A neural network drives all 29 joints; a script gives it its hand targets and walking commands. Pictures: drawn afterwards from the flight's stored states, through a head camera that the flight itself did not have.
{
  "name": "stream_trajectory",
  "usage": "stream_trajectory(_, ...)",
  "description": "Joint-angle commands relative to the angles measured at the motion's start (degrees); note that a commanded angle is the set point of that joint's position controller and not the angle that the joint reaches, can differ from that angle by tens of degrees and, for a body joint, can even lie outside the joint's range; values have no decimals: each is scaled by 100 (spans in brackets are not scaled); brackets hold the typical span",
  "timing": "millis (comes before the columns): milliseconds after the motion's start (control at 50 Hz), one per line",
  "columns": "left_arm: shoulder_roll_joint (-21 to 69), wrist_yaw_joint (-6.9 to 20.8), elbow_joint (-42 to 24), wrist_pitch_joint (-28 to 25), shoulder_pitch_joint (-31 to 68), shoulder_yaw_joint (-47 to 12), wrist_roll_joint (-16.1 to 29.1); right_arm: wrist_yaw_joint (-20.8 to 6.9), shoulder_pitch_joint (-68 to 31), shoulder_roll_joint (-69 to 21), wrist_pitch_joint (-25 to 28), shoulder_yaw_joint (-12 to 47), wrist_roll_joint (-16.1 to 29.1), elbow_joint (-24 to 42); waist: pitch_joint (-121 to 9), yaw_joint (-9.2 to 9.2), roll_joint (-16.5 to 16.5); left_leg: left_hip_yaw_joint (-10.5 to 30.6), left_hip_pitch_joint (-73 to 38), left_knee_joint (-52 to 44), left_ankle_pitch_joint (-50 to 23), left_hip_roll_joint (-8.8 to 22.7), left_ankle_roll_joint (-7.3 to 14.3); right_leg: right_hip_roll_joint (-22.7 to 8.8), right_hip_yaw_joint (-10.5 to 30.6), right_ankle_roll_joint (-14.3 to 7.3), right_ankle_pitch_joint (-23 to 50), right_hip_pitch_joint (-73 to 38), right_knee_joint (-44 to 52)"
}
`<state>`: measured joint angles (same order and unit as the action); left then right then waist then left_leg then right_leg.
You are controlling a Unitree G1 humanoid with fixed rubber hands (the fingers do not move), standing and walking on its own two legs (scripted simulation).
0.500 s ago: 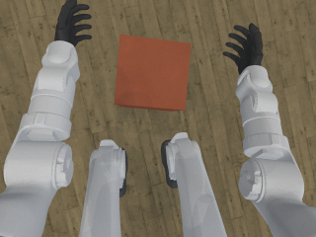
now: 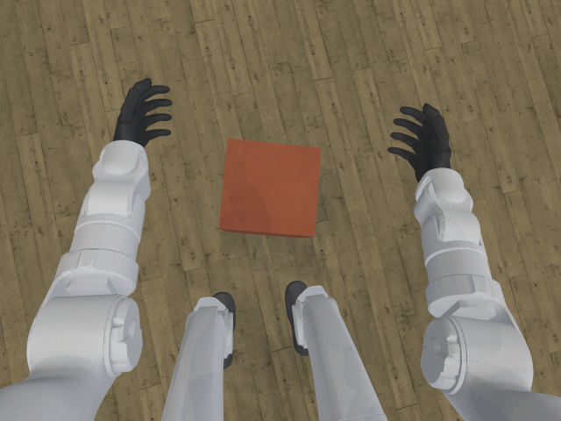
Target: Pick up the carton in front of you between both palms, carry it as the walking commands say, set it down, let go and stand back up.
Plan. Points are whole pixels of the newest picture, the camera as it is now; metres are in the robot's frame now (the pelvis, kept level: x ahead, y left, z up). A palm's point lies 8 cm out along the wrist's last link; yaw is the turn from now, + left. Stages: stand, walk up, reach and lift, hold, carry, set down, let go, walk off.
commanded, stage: let go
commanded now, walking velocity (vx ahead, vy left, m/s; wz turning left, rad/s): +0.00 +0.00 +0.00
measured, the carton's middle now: (268, 195) +0.45 -0.04 -0.52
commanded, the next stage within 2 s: stand in 1.16 s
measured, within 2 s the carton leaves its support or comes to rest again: neither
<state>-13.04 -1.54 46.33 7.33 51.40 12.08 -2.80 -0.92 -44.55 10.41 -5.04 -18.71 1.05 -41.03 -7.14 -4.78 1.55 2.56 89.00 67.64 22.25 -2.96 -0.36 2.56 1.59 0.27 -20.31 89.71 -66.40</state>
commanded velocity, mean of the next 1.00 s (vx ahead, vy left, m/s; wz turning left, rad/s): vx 0.00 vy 0.00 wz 0.00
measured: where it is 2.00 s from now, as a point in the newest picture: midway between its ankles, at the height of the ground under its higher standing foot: (262, 336)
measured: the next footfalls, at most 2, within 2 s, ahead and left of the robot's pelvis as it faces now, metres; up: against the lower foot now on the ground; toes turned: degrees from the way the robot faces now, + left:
none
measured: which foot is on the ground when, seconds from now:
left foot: down 0.00-1.00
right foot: down 0.00-1.00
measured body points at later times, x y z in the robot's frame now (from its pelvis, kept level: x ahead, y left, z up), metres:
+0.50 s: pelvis +0.07 -0.01 +0.11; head +0.20 +0.00 +0.54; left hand +0.33 +0.20 +0.01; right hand +0.29 -0.25 +0.02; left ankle +0.05 +0.11 -0.61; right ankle +0.07 -0.11 -0.61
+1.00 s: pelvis +0.08 +0.02 +0.13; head +0.09 +0.01 +0.58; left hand +0.25 +0.25 +0.06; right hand +0.25 -0.22 +0.06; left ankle +0.05 +0.11 -0.61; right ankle +0.07 -0.11 -0.61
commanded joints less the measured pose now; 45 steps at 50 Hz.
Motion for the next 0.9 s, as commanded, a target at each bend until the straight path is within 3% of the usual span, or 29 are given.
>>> stream_trajectory(0, -129, -197, -1084, -82, -410, 72, -280, -257, 543, 774, 123, 188, -264, 873, -5393, -28, 336, -124, -4437, -1131, -2411, -86, -218, 125, -359, 151, 2418, -3797, 1053)
stream_trajectory(80, 55, -299, -1537, -194, -1413, -22, -309, -419, 1355, 809, 181, 485, -398, 1218, -4402, 6, -19, -143, -4258, -1804, -1892, -100, -175, 61, -212, 79, 2316, -4930, 1565)
stream_trajectory(140, 68, -228, -1740, -394, -1831, -132, -172, -418, 1810, 734, 307, 657, -362, 1300, -3478, -27, -294, -169, -4062, -2212, -1431, -75, -97, -29, -45, 84, 2170, -5519, 1919)
stream_trajectory(200, 45, -95, -1719, -572, -2397, -224, -52, -387, 2382, 624, 431, 874, -245, 1231, -2833, 1, -367, -205, -4232, -2456, -1241, -44, -55, -111, 79, 108, 2153, -5907, 2214)
stream_trajectory(340, -112, 76, -1740, -808, -4199, -345, -57, -304, 4107, 536, 633, 1212, -29, 1513, -2404, 210, -314, -203, -5171, -3008, -1762, -24, -19, -201, 257, 145, 3317, -7299, 2716)
stream_trajectory(440, -194, 161, -2085, -925, -5019, -513, 64, -260, 4974, 528, 710, 1392, 61, 1962, -1818, 216, -335, -142, -6112, -3556, -2137, -43, 2, -233, 267, 169, 3823, -8078, 3210)
stream_trajectory(580, -305, 266, -2287, -831, -6013, -647, 128, -277, 5657, 635, 576, 1576, 76, 2125, -370, 414, -20, -114, -7567, -4352, -2308, 53, -55, -128, 121, 139, 2939, -8198, 4114)
stream_trajectory(660, -296, 374, -2469, -620, -6185, -806, 202, -310, 5690, 723, 359, 1538, 17, 2120, 277, 413, 99, -87, -7955, -4624, -2111, 132, -78, -24, 14, 61, 2183, -8188, 4376)
stream_trajectory(760, -320, 467, -2664, -335, -6187, -862, 250, -353, 5482, 775, 63, 1478, -93, 2184, 779, 474, 4, -47, -8104, -4747, -1830, 192, -66, 51, -112, 29, 1521, -8274, 4421)
stream_trajectory(880, -370, 539, -2729, -79, -6167, -880, 277, -333, 5559, 802, -200, 1378, -272, 2169, 1020, 404, -197, -33, -8214, -4752, -1786, 240, -38, 86, -155, 48, 1437, -8431, 4345)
